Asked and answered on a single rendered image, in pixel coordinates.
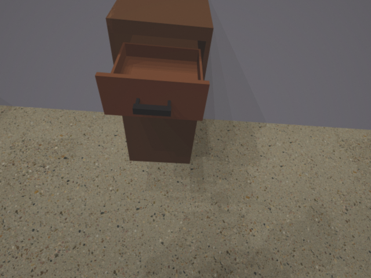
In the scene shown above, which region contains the cabinet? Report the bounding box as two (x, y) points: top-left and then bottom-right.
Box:
(106, 0), (213, 164)

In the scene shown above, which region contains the drawer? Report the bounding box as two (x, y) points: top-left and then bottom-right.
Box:
(95, 42), (210, 121)

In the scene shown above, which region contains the handle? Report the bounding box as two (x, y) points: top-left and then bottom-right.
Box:
(133, 98), (171, 116)

